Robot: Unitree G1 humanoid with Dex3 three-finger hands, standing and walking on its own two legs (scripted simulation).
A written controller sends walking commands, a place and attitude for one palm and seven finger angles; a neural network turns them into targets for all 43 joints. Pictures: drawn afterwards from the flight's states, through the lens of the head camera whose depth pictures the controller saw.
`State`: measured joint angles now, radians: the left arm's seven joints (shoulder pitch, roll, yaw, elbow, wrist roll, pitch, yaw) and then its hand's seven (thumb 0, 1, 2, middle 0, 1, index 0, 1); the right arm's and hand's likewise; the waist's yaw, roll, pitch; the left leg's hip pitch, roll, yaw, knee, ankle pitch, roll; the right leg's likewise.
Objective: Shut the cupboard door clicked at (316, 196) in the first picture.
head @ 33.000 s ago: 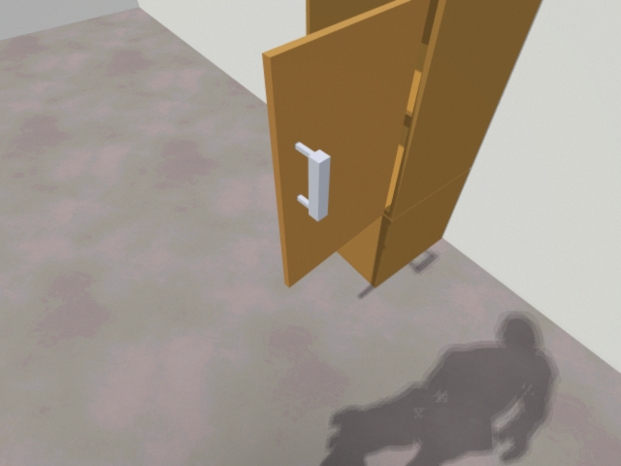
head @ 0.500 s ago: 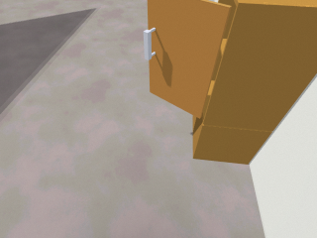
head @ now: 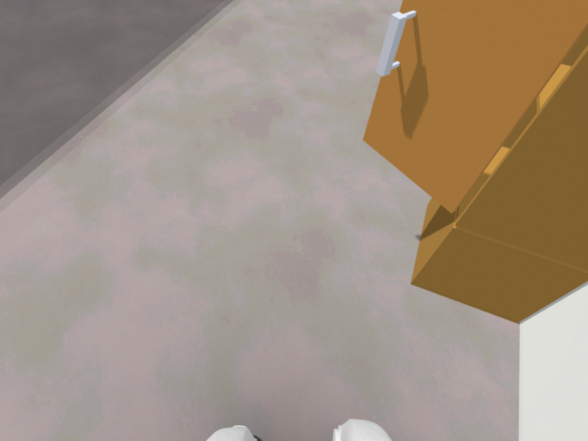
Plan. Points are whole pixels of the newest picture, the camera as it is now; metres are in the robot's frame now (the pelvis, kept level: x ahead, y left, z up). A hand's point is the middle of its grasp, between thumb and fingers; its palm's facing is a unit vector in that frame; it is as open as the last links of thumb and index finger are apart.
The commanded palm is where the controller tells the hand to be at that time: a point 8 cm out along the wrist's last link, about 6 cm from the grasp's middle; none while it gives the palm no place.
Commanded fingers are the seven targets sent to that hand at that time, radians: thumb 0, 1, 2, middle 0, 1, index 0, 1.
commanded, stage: walk to a spot facing it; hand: left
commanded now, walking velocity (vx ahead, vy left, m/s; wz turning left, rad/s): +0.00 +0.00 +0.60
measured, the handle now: (396, 43) +0.98 -0.23 +0.02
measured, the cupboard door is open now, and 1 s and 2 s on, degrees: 59 59 59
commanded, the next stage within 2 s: turn to face it in 1.46 s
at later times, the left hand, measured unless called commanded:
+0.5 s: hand out of the picture -0.01 +0.18 -0.15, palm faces +0.34 -0.91 -0.25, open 7.4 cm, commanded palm none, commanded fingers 0.00 0.90 0.90 -0.20 -0.30 -0.20 -0.30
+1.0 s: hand out of the picture +0.07 +0.31 -0.15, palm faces +0.55 -0.82 -0.20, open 7.4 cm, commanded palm none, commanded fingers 0.00 0.90 0.90 -0.20 -0.30 -0.20 -0.30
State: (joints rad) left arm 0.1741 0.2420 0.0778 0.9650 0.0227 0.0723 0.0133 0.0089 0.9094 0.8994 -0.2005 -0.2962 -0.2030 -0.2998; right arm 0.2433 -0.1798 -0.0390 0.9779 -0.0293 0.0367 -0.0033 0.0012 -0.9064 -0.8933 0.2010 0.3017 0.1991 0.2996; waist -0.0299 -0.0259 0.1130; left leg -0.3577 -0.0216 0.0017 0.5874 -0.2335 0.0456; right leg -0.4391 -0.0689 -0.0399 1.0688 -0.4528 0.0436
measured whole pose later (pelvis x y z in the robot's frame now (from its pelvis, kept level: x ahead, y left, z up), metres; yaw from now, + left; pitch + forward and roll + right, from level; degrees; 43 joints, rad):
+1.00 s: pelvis +0.09 +0.09 +0.01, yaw +33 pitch -1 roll +0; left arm 0.17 0.24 0.07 0.92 0.02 0.01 -0.04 0.01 0.91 0.90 -0.20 -0.30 -0.20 -0.30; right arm 0.35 -0.16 -0.02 1.02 -0.02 -0.04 -0.01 0.00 -0.91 -0.89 0.20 0.30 0.20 0.30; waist -0.02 -0.04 0.07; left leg 0.01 -0.05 0.01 0.32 -0.31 0.05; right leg -0.60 -0.13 -0.04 0.87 -0.14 0.05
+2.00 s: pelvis +0.35 +0.30 +0.01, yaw +39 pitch -1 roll -1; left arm 0.25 0.17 0.09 0.95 0.03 0.06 -0.01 0.01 0.91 0.90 -0.20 -0.30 -0.20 -0.30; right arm 0.13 -0.17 -0.03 0.94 -0.03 0.02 -0.02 -0.02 -0.93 -0.89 0.20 0.30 0.20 0.30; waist 0.03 0.02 0.06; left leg -0.25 0.09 0.26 0.51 -0.25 0.06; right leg -0.42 -0.06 -0.08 0.83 -0.37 0.03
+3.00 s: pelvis +0.38 +0.30 +0.01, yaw +4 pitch +0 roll +1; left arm 0.17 0.20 0.06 0.87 0.02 0.04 -0.01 0.01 0.91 0.90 -0.20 -0.30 -0.20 -0.30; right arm 0.21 -0.28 -0.07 0.94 -0.01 0.07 -0.03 0.01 -0.91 -0.89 0.20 0.30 0.20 0.30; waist -0.01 0.06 0.09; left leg -0.47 0.10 0.06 1.09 -0.45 -0.08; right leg -0.26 0.01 -0.02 0.55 -0.30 -0.06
